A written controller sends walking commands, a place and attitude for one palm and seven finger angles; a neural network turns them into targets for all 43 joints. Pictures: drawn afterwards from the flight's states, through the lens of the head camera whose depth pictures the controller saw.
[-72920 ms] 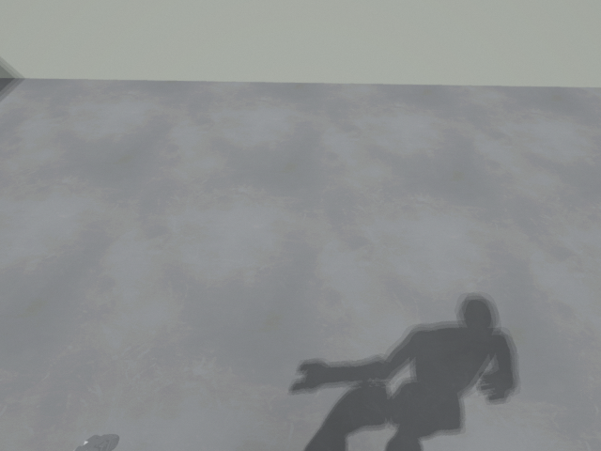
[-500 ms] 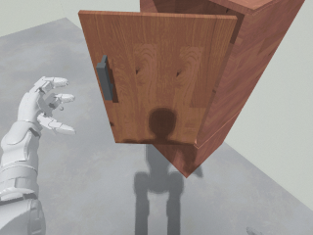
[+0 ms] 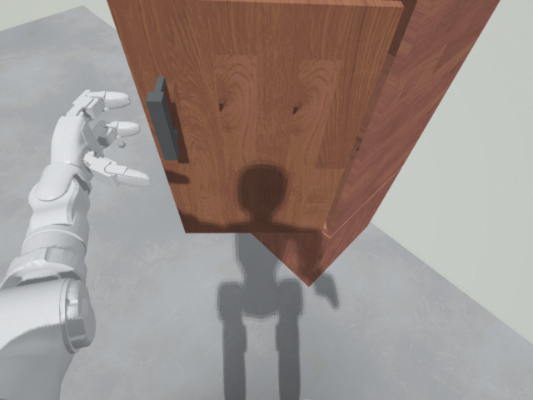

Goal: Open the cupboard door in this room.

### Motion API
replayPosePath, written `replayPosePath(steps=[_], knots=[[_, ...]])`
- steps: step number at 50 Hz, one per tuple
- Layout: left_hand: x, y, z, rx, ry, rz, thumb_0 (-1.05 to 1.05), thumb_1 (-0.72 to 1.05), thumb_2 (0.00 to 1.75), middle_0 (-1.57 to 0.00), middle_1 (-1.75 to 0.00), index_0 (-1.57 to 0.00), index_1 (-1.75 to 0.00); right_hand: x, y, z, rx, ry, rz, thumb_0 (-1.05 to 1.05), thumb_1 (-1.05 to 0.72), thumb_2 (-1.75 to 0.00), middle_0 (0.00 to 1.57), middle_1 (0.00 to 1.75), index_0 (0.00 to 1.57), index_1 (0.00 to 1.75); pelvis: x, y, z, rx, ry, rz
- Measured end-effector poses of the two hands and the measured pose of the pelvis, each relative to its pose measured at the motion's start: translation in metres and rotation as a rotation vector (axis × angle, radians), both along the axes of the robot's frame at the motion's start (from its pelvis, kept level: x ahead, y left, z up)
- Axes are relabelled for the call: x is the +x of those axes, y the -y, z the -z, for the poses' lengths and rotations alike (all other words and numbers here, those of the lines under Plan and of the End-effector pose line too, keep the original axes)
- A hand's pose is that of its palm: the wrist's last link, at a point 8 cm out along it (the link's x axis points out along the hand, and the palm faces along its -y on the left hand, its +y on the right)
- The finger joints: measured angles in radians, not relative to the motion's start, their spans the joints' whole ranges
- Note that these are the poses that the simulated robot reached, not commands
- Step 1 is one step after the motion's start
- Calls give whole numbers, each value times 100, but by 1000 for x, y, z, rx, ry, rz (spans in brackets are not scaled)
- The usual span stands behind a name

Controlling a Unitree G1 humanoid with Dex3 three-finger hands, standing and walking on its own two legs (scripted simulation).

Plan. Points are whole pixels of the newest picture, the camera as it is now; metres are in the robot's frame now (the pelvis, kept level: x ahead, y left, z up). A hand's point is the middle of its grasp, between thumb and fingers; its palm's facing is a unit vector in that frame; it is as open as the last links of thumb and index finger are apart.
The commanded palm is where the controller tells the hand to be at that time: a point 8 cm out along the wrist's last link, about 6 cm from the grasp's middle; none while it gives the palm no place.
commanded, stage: move the hooked fingers beside the handle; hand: left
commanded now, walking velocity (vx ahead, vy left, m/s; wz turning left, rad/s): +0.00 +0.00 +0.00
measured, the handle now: (166, 120) +0.52 +0.15 +0.11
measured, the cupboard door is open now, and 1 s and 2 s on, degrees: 47 47 46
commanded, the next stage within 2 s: slide the fingers in behind the handle in 0.92 s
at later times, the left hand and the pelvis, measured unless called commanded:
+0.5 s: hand (125, 141) +0.48 +0.21 +0.11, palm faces +0.01 -1.00 +0.00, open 14.0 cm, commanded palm +0.45 +0.25 +0.11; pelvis +0.01 +0.00 +0.00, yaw -1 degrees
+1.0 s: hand (123, 140) +0.48 +0.21 +0.11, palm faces +0.01 -1.00 +0.00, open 14.0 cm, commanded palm +0.45 +0.25 +0.11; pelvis +0.01 +0.00 +0.00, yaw -1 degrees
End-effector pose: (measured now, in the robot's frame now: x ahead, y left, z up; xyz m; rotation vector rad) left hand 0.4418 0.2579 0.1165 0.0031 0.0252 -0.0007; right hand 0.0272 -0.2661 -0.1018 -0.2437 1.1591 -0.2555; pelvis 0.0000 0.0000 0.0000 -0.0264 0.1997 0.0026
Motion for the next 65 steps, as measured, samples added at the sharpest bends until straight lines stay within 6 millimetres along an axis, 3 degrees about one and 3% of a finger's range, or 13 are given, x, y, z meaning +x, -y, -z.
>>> replayPosePath(steps=[10,15,22,32,37,43,54,65], knots=[[30,8,5,-13,-11,-9,-1,-50,30,-30,-120,-30,-120,-37,6,0,-14,-111,65,1,-90,-90,20,30,20,30,3,2,4,-2,-43,20],[30,5,3,1,16,-3,-1,-50,30,-30,-120,-30,-120,-46,5,-2,-6,-140,95,1,-90,-90,20,30,20,30,8,3,3,-3,-49,34],[20,-1,13,-5,-15,-2,-1,-50,30,-30,-120,-30,-120,-33,2,-1,6,-129,86,1,-90,-90,20,30,20,30,12,4,2,-6,-42,29],[13,3,6,-13,-3,5,-1,-50,30,-30,-120,-30,-120,11,1,1,11,-24,25,1,-90,-90,20,30,20,30,11,3,2,-8,-27,9],[13,5,6,-8,-1,-2,-1,-50,30,-30,-120,-30,-120,22,1,0,11,17,5,1,-90,-90,20,30,20,30,8,2,3,-7,-28,10],[13,4,7,-7,-1,-9,-1,-50,30,-30,-120,-30,-120,17,0,1,11,6,6,1,-90,-90,20,30,20,30,6,3,4,-6,-28,11],[14,-2,6,-10,7,-6,-1,-50,30,-30,-120,-30,-120,-16,2,2,0,-80,46,1,-90,-90,20,30,20,30,6,2,4,-9,-33,14],[15,21,9,-33,10,8,-1,-50,30,-30,-120,-30,-120,-20,-2,3,14,-78,53,1,-90,-90,20,30,20,30,6,-1,4,-8,-27,15]])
